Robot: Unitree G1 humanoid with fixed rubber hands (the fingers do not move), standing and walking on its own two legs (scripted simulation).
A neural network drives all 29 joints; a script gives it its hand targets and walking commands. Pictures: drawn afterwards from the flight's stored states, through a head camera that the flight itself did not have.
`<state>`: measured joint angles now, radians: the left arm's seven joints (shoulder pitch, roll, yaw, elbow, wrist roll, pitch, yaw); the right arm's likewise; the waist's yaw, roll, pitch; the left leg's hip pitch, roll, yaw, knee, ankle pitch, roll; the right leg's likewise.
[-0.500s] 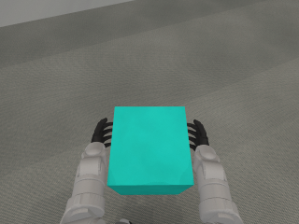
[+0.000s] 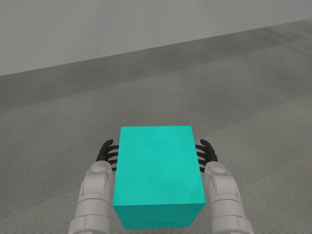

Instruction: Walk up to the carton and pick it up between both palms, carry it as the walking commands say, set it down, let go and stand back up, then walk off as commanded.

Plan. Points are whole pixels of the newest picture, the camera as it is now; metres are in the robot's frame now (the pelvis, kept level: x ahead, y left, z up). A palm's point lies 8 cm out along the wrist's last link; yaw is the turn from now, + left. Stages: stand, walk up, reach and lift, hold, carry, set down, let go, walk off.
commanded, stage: reach and lift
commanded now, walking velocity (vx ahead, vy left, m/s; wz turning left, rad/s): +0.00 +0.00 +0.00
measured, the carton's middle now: (156, 179) +0.30 +0.01 -0.05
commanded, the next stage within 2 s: hold in 1.18 s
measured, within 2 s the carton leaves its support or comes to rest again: neither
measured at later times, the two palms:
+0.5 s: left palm (101, 165) +0.28 +0.15 +0.05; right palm (216, 167) +0.29 -0.14 +0.06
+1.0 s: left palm (104, 163) +0.29 +0.15 +0.05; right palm (218, 166) +0.29 -0.14 +0.05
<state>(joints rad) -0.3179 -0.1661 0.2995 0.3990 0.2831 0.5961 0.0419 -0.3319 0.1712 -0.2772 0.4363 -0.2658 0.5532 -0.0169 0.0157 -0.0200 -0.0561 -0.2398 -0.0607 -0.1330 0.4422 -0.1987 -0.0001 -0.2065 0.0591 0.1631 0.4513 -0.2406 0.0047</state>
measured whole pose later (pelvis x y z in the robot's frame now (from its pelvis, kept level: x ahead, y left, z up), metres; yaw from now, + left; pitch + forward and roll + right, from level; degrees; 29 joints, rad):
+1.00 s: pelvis +0.00 +0.00 +0.00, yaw +0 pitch -7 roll +0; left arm -0.29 -0.16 0.23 0.29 0.28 0.76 0.04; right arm -0.30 0.16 -0.23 0.30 -0.28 0.73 0.00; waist 0.00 -0.01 -0.01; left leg -0.07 -0.05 -0.11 0.38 -0.18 0.01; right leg -0.04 0.05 0.15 0.38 -0.22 0.00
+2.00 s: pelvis -0.01 -0.05 -0.02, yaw +13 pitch +5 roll +0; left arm -0.18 -0.14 0.07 -0.27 0.12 1.11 0.12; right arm -0.17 0.13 -0.12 -0.30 -0.09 1.11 -0.09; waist -0.03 0.00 -0.10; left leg -0.52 0.03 0.12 0.87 -0.43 0.01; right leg -0.40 -0.06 -0.22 0.67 -0.36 -0.06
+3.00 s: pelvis -0.04 -0.09 -0.02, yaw +2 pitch +5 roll +1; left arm -0.27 -0.16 0.16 -0.23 0.12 1.18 0.12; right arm -0.28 0.16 -0.16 -0.24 -0.10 1.18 -0.11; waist -0.02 -0.02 -0.06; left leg -0.52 0.06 0.07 0.90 -0.47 -0.07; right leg -0.51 0.02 -0.01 0.61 -0.20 -0.04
